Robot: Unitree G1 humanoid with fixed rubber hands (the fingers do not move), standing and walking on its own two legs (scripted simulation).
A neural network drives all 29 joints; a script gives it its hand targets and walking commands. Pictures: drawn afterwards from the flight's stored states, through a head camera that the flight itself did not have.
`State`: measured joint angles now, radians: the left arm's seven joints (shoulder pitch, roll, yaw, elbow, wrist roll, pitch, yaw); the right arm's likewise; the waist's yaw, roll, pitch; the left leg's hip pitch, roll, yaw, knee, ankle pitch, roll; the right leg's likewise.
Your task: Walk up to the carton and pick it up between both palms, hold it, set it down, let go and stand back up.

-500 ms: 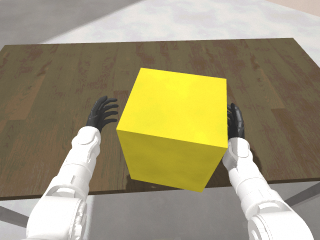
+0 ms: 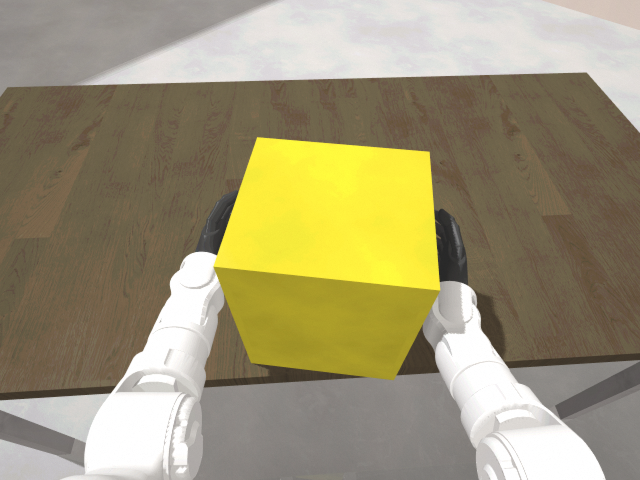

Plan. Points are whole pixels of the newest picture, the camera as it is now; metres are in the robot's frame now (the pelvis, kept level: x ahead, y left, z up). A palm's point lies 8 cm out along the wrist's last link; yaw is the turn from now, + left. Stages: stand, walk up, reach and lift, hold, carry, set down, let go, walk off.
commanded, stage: reach and lift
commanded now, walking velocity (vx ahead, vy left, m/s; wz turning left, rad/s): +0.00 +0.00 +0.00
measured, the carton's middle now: (330, 268) +0.40 +0.03 +0.02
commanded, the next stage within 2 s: none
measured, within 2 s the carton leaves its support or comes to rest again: leaves its support in 1.04 s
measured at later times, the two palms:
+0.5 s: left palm (216, 250) +0.40 +0.19 +0.04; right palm (448, 277) +0.38 -0.12 +0.04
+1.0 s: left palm (218, 250) +0.40 +0.18 +0.05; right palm (451, 280) +0.37 -0.12 +0.04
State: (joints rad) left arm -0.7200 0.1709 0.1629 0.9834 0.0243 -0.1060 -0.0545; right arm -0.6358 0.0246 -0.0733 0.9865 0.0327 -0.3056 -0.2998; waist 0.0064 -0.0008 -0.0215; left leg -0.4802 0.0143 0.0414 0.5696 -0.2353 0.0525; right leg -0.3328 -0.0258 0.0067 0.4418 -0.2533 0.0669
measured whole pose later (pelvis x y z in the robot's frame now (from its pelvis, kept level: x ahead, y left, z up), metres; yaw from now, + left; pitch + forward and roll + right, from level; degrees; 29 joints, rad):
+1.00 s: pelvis +0.00 +0.00 +0.00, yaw +0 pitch +9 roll -3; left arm -0.74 0.13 0.29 1.09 0.18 -0.25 -0.06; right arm -0.62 0.12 -0.37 1.03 -0.26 -0.45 -0.26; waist 0.01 0.00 -0.04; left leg -0.49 0.02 0.04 0.57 -0.23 0.05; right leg -0.33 -0.02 0.01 0.43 -0.24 0.06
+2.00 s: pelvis -0.02 +0.00 +0.00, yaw +0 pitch +6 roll -3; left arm -0.73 0.14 0.02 1.09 -0.02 -0.21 0.09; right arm -0.61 0.06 -0.26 0.97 0.04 -0.31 -0.18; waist 0.01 0.00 -0.16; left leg -0.47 0.04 0.04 0.57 -0.21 0.04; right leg -0.32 -0.01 0.01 0.42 -0.21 0.06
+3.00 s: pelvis -0.05 -0.02 +0.00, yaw +0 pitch -3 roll -2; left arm -0.88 0.08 0.15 0.75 0.10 0.49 0.15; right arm -0.87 -0.10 -0.20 0.96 0.14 0.22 -0.13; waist 0.01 0.00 -0.08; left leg -0.30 0.04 0.04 0.49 -0.15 0.03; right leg -0.18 0.00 0.01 0.42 -0.19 0.04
